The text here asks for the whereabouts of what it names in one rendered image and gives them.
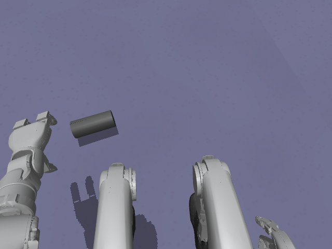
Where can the left robot hand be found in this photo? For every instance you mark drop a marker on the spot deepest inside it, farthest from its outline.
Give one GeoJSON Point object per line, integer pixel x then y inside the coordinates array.
{"type": "Point", "coordinates": [36, 135]}

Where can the right robot foot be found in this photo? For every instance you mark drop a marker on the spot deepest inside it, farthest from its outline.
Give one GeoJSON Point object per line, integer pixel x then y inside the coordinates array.
{"type": "Point", "coordinates": [195, 222]}

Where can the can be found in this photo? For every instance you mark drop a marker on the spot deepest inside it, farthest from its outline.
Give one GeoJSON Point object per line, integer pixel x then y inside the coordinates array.
{"type": "Point", "coordinates": [92, 124]}

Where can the right robot hand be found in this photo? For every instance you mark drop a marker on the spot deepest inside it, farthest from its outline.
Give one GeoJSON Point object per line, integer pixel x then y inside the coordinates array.
{"type": "Point", "coordinates": [280, 239]}

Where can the left robot arm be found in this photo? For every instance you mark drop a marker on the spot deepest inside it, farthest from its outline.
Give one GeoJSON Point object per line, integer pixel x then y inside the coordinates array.
{"type": "Point", "coordinates": [18, 191]}

